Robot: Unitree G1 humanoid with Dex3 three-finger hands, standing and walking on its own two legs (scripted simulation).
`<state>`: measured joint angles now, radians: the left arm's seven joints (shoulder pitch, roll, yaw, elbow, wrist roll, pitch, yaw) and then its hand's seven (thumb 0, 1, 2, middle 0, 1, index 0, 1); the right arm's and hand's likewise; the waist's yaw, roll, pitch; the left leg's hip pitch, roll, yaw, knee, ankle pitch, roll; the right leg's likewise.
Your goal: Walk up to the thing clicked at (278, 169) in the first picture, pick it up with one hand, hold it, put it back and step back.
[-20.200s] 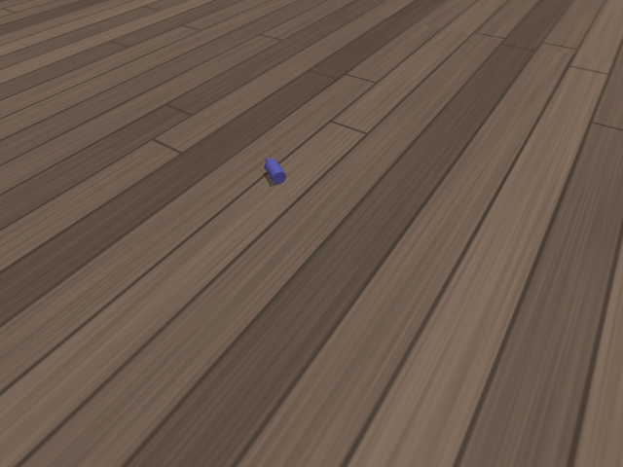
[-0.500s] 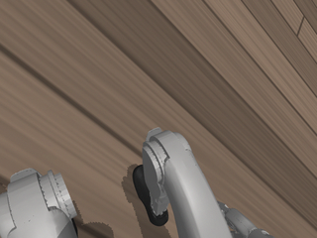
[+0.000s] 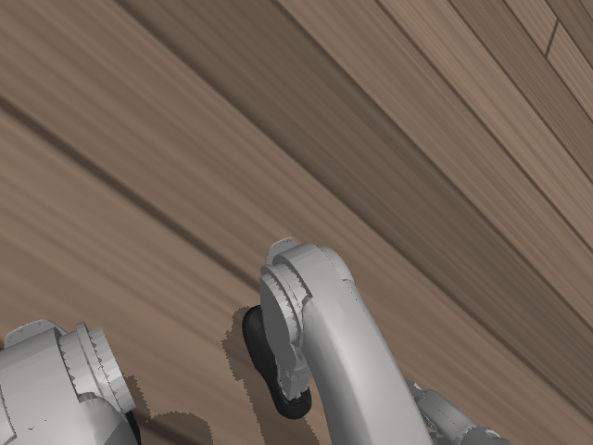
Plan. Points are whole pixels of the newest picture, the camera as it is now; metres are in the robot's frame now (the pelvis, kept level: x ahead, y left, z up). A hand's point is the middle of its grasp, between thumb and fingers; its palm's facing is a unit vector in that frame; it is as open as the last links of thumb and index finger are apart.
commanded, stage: close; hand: left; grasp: from above
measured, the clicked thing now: out of the picture +0.44 +0.38 -0.27
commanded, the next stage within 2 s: settle in 1.34 s
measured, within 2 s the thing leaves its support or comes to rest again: leaves its support in 1.76 s
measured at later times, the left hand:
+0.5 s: hand out of the picture +0.43 +0.35 -0.24, palm faces -0.45 -0.16 -0.88, open 11.9 cm
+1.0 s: hand out of the picture +0.44 +0.34 -0.24, palm faces -0.44 -0.16 -0.88, open 10.1 cm
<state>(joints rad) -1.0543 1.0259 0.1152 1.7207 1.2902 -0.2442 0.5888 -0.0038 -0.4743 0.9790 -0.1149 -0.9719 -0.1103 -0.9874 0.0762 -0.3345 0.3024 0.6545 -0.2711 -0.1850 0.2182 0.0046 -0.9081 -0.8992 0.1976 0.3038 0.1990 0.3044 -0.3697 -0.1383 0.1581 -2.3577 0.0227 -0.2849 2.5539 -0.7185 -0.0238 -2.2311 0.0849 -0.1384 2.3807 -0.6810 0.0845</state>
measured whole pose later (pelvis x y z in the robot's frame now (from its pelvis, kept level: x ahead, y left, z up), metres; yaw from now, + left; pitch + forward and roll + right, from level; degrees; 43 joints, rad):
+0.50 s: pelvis +0.00 +0.00 +0.00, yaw +0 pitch +28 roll -14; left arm -1.05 1.03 0.11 1.71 1.29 -0.26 0.57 0.00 -0.15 0.72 -0.32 -0.83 -0.35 -0.81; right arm 0.08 -0.34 0.30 0.65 -0.27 -0.18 0.21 0.00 -0.90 -0.89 0.20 0.30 0.20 0.30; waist -0.36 -0.14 0.16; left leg -2.36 0.02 -0.29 2.55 -0.71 -0.02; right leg -2.23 0.08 -0.14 2.38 -0.68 0.08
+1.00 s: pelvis +0.00 +0.00 +0.00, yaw +0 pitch +28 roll -14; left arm -1.05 1.03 0.11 1.69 1.27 -0.24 0.56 0.00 0.11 0.47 -0.55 -0.61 -0.57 -0.58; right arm 0.07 -0.34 0.30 0.65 -0.26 -0.19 0.22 0.00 -0.90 -0.89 0.20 0.30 0.20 0.30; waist -0.36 -0.14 0.16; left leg -2.36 0.02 -0.28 2.55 -0.71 -0.02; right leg -2.23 0.08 -0.14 2.38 -0.67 0.08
